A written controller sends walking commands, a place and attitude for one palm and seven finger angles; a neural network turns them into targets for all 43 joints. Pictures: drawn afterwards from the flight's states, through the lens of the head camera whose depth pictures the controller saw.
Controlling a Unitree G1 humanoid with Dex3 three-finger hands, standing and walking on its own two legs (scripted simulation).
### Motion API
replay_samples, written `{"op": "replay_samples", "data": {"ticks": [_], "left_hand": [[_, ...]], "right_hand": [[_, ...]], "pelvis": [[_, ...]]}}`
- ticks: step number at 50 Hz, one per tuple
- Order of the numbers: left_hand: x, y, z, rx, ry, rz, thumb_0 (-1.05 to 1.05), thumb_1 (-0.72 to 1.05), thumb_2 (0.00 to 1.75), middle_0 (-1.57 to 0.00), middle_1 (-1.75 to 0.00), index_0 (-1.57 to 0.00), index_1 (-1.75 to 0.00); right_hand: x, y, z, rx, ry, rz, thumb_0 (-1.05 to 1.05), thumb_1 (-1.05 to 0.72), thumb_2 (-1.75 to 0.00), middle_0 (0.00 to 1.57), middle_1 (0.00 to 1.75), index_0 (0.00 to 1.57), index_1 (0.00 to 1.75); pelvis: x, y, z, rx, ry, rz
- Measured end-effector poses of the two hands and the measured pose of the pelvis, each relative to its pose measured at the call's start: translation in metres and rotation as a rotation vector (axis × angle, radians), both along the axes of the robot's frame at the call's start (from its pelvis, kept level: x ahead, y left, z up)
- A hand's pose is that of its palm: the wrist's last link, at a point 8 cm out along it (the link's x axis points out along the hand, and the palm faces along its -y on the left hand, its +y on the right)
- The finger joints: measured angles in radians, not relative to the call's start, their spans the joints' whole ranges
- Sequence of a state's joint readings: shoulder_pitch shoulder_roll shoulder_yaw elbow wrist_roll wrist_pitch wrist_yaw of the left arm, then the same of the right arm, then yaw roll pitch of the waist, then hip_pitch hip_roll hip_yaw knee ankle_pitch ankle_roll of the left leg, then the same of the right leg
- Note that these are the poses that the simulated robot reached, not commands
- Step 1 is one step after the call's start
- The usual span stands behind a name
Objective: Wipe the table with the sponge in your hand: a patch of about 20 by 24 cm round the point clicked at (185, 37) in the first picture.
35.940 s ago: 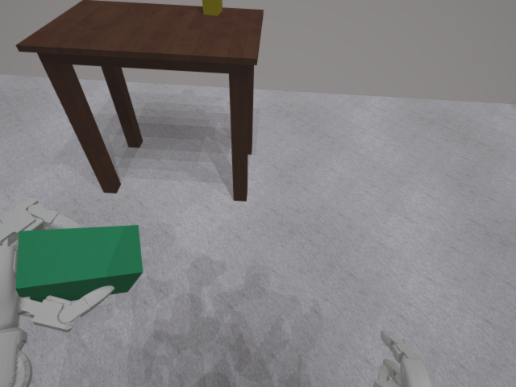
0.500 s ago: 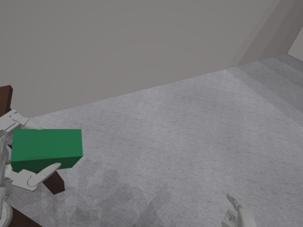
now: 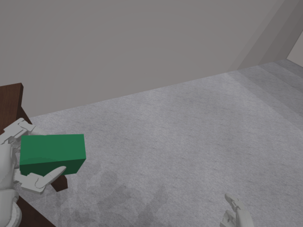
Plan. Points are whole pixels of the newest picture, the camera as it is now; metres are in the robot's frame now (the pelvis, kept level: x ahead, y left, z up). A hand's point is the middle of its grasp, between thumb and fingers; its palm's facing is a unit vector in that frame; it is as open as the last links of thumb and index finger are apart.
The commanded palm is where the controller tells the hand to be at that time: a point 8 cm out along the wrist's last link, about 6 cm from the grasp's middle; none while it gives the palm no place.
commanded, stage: come to a stop and stand still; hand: left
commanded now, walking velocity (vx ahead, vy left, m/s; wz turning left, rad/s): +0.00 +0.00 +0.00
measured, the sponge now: (61, 156) +0.23 +0.22 +0.13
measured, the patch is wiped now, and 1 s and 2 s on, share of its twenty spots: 0.95 0.95 0.95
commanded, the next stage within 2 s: step back with the hand held close in 1.10 s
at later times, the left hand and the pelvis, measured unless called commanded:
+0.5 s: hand (42, 151) +0.22 +0.25 +0.15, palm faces +0.32 -0.86 -0.40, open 9.7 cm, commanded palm +0.16 +0.29 +0.18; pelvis +0.00 +0.01 +0.00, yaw -1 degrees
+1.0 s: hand (52, 133) +0.26 +0.25 +0.16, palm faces +0.37 -0.84 -0.40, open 9.7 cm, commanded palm +0.20 +0.27 +0.18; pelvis +0.04 +0.00 +0.01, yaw -1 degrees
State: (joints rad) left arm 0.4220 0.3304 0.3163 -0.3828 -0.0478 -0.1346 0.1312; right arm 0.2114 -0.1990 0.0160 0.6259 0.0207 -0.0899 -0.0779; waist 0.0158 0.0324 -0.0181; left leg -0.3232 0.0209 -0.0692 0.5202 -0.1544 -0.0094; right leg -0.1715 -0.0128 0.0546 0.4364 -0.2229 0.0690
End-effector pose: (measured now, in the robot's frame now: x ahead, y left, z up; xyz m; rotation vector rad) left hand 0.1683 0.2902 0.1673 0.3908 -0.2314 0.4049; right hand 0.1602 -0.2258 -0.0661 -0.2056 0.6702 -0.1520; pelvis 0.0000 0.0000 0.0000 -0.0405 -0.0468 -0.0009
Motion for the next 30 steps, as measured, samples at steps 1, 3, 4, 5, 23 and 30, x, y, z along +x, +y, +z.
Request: {"op": "replay_samples", "data": {"ticks": [1, 3, 4, 5, 23, 30], "left_hand": [[-0.001, -0.001, 0.0, -0.003, -0.002, -0.001, -0.01, -0.5, 1.1, -0.76, -1.41, -0.79, -1.34], [-0.003, -0.003, 0.0, -0.005, -0.006, -0.006, -0.01, -0.5, 1.1, -0.76, -1.41, -0.79, -1.34], [-0.004, -0.003, 0.001, -0.001, -0.009, -0.009, -0.01, -0.5, 1.1, -0.76, -1.41, -0.79, -1.34], [-0.005, -0.004, 0.001, 0.001, -0.01, -0.011, -0.01, -0.5, 1.1, -0.76, -1.41, -0.79, -1.34], [0.017, 0.004, 0.003, 0.11, -0.079, -0.152, -0.01, -0.5, 1.1, -0.76, -1.42, -0.79, -1.35], [0.017, 0.017, 0.007, 0.128, -0.122, -0.08, -0.01, -0.5, 1.1, -0.77, -1.41, -0.79, -1.34]], "right_hand": [[0.001, 0.003, 0.001, 0.002, -0.003, 0.008, 0.01, -0.91, -0.89, 0.2, 0.3, 0.2, 0.3], [0.003, 0.007, 0.001, 0.007, -0.01, 0.023, 0.01, -0.91, -0.89, 0.2, 0.3, 0.2, 0.3], [0.004, 0.009, 0.002, 0.009, -0.012, 0.03, 0.01, -0.91, -0.89, 0.2, 0.3, 0.2, 0.3], [0.005, 0.011, 0.002, 0.012, -0.014, 0.035, 0.01, -0.91, -0.89, 0.2, 0.3, 0.2, 0.3], [-0.014, 0.014, 0.01, 0.002, -0.023, 0.05, 0.01, -0.91, -0.89, 0.2, 0.3, 0.2, 0.3], [-0.013, 0.015, 0.002, -0.017, 0.054, 0.084, 0.01, -0.91, -0.89, 0.2, 0.3, 0.2, 0.3]], "pelvis": [[-0.001, 0.0, 0.0, 0.0, -0.001, 0.002], [-0.002, 0.0, 0.0, -0.001, -0.001, 0.005], [-0.003, 0.0, 0.0, -0.002, -0.002, 0.006], [-0.003, 0.0, 0.0, -0.003, -0.002, 0.006], [-0.007, 0.012, -0.002, 0.023, 0.008, -0.028], [0.003, 0.007, -0.002, 0.012, 0.014, -0.009]]}}
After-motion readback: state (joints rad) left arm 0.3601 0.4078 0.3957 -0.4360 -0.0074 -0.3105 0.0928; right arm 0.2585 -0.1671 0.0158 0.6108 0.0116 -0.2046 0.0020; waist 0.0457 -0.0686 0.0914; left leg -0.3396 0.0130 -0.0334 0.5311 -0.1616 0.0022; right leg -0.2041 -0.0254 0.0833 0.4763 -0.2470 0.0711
